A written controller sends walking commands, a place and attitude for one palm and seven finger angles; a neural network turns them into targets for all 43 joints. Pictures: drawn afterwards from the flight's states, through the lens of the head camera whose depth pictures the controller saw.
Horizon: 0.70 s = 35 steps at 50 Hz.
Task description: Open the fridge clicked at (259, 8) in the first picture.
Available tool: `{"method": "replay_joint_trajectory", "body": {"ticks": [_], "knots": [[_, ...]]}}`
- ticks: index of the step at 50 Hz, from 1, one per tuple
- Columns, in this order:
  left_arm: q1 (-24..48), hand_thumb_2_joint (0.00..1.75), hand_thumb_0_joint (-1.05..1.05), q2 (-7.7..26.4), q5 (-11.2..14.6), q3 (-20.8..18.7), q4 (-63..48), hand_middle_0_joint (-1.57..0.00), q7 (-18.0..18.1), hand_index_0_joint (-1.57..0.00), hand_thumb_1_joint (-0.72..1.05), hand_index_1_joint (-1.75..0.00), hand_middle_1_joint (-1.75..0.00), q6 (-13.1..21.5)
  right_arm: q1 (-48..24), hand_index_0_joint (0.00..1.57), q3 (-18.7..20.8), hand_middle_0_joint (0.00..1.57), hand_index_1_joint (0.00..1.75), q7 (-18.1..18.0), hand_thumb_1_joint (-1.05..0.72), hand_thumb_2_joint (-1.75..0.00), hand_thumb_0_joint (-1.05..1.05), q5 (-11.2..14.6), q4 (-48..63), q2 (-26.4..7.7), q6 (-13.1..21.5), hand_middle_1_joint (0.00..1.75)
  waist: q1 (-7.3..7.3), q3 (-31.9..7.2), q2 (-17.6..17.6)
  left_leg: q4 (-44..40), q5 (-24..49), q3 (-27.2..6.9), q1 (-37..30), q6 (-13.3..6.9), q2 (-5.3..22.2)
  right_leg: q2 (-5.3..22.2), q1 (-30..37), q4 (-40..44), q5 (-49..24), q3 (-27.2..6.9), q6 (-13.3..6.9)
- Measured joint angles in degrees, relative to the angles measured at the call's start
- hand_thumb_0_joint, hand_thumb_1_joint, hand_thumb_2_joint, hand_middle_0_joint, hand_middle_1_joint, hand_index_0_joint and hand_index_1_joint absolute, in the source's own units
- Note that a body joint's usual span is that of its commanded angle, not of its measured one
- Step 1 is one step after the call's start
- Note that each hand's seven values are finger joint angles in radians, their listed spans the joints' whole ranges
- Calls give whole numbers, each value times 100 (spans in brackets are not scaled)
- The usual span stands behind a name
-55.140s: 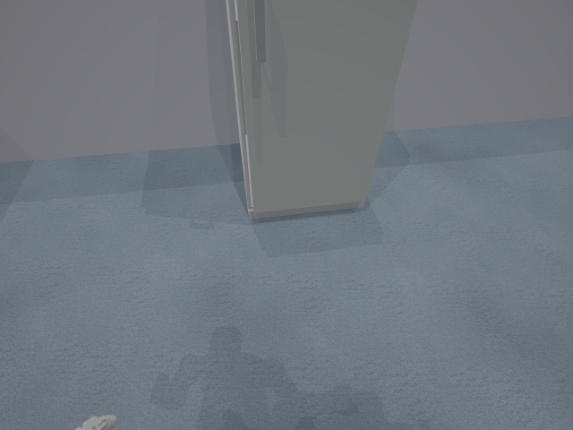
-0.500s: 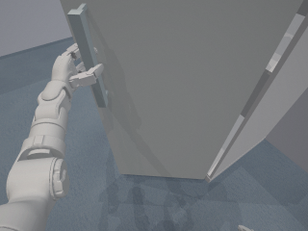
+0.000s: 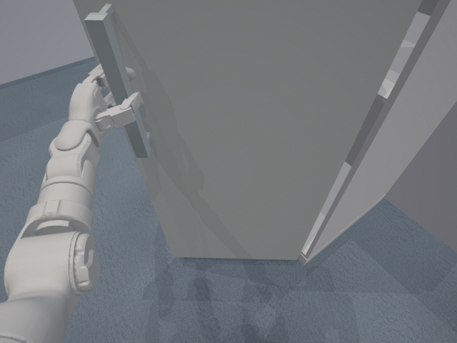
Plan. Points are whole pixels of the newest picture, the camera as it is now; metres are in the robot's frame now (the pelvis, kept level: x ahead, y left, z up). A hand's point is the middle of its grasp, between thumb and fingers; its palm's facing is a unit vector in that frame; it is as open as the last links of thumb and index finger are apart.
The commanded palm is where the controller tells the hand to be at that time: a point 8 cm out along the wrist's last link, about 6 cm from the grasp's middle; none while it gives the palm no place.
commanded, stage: grip the handle and tug to test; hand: left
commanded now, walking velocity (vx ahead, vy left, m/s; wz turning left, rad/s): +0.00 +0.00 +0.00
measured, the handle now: (128, 92) +0.52 +0.18 +0.17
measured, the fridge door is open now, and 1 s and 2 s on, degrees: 52 64 97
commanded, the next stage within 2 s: pull the door a little, standing still in 0.32 s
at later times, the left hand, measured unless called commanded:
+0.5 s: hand (126, 115) +0.44 +0.16 +0.18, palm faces -0.04 -1.00 +0.01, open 6.6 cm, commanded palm +0.41 +0.22 +0.18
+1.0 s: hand (128, 151) +0.37 +0.14 +0.18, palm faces +0.03 -0.99 -0.15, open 7.0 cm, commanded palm +0.33 +0.20 +0.18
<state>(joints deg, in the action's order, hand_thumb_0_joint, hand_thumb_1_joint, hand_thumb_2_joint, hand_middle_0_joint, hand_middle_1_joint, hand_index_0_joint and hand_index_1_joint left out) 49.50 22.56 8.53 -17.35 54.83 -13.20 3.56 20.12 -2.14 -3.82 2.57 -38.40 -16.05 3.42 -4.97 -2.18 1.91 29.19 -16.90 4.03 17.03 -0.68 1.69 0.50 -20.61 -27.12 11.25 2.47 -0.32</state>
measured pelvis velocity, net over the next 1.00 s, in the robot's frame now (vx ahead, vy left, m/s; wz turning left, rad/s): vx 0.01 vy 0.01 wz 0.00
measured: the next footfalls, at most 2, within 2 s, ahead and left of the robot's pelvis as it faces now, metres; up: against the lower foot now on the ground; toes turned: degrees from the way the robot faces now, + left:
right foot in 1.84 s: +0.00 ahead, -0.28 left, +0.00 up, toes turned +18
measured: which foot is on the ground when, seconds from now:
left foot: down 0.00-1.00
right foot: down 0.00-1.00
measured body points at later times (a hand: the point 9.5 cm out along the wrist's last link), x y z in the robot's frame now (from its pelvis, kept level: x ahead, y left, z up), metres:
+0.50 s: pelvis +0.01 +0.00 +0.00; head +0.02 -0.01 +0.45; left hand +0.44 +0.22 +0.18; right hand +0.13 -0.26 -0.10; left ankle -0.02 +0.11 -0.74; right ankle +0.03 -0.12 -0.74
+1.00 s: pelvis +0.01 +0.01 +0.00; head +0.01 -0.02 +0.45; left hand +0.36 +0.20 +0.18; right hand +0.19 -0.23 -0.09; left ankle -0.02 +0.11 -0.74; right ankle +0.03 -0.12 -0.74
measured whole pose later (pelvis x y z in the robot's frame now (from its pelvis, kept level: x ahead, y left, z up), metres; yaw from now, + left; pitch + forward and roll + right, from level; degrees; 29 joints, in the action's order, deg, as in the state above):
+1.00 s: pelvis +0.01 +0.01 +0.00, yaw +0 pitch +1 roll -1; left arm 16.2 12.9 6.1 -5.9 6.1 -1.8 -1.8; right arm 10.1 -1.6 -4.2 1.4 -33.5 -14.7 0.2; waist -0.1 -1.8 4.6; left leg 28.9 -18.7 4.1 10.9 -0.7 2.2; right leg -0.1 -13.7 -25.1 12.0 2.4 0.3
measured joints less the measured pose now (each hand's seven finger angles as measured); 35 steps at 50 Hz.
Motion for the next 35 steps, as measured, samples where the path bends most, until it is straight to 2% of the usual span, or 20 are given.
{"method": "replay_joint_trajectory", "body": {"ticks": [6,17,28,35], "knots": [[-286,77,0,-97,49,-5,-341,-31,21,-30,61,-135,-136,-54,22,20,24,20,30,14,-91,-90,1,11,18,-4,7,30,42,-32,44,-73,3,47,-101,-5,4,-12,75,57,-13,-46,8],[-720,77,1,-262,111,28,-1019,-32,-53,-32,60,-134,-136,-370,-212,20,1,20,30,-5,-91,-90,1,40,170,35,-81,30,132,-42,15,-176,-4,55,-322,1,9,-23,281,134,7,-55,9],[-766,78,1,-470,119,290,-1414,-32,220,-31,61,-135,-135,-668,-414,20,10,20,30,0,-91,-90,1,35,227,75,-103,30,274,-16,5,-214,25,-24,-357,2,-26,15,348,165,14,22,11],[-1332,77,1,-621,186,332,-2076,-30,256,-29,63,-134,-135,-809,-422,20,2,20,30,43,-91,-90,1,46,257,118,-158,30,337,-86,72,-328,15,29,-557,0,-28,7,500,223,33,-31,20]]}}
